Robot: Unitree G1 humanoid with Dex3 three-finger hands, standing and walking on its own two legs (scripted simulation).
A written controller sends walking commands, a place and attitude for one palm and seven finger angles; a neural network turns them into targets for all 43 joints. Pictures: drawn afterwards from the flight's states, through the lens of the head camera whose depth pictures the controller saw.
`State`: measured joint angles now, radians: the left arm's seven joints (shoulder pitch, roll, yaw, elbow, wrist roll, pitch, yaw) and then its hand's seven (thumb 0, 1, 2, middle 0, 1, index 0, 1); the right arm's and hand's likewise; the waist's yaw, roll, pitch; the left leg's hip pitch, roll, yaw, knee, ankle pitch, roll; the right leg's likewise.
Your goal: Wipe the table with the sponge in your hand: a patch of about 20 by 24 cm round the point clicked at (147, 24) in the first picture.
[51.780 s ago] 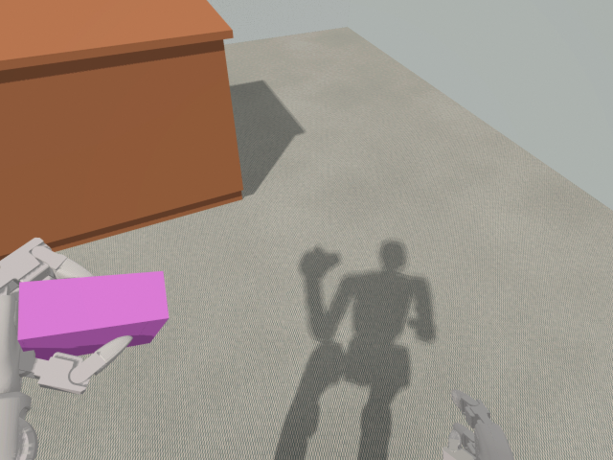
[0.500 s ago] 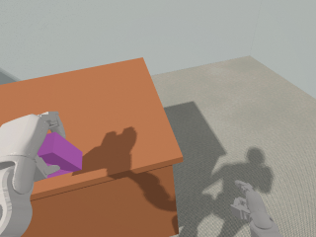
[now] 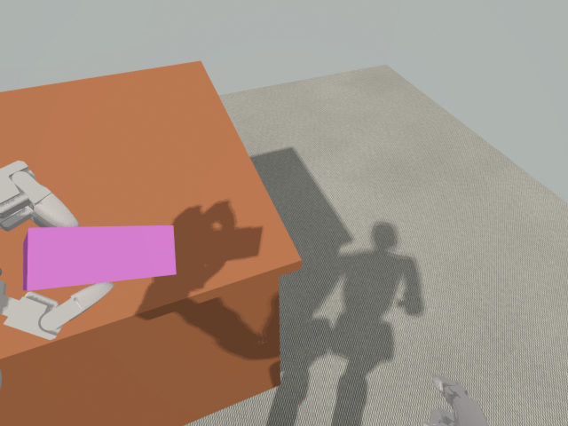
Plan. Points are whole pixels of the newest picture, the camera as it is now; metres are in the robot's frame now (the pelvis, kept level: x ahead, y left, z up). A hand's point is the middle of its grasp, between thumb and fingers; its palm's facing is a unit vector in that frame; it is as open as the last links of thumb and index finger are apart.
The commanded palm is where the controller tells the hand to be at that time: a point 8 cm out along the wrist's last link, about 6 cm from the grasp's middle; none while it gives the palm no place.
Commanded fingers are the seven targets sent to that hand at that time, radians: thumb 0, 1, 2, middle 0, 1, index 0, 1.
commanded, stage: step back with the hand held close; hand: left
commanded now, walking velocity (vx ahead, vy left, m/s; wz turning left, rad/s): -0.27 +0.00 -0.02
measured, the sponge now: (117, 256) +0.24 +0.18 +0.20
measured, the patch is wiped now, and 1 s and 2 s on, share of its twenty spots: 1.00 1.00 1.00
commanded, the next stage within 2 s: stop stepping back and stand still in 0.76 s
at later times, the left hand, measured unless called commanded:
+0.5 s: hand out of the picture +0.09 +0.27 +0.25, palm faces +0.50 -0.78 -0.38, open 9.1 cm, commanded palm +0.05 +0.31 +0.26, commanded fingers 0.00 0.10 1.30 -1.20 -1.60 -1.20 -1.60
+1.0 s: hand out of the picture -0.06 +0.31 +0.25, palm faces +0.59 -0.75 -0.30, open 9.1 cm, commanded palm -0.11 +0.34 +0.26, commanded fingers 0.00 0.10 1.30 -1.20 -1.60 -1.20 -1.60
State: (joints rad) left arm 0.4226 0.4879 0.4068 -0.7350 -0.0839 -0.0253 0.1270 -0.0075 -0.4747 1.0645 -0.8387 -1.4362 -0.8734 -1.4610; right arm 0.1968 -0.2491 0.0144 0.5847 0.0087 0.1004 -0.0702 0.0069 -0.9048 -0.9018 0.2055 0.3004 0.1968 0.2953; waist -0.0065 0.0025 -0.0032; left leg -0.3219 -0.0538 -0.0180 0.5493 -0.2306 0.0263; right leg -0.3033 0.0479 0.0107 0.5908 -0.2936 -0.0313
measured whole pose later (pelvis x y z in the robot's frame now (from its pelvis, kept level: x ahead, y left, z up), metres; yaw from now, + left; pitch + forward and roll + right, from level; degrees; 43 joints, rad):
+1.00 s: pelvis -0.24 +0.05 +0.00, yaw +6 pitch +1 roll +2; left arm 0.25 0.42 0.42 -0.62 -0.07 -0.13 0.13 -0.01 -0.49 1.07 -0.85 -1.44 -0.88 -1.46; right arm 0.14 -0.17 0.02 0.63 0.01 -0.01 -0.08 0.01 -0.90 -0.90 0.21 0.30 0.20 0.30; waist 0.07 -0.07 -0.02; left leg -0.36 0.00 0.01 0.76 -0.34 -0.02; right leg -0.39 0.00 0.11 0.58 -0.21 0.02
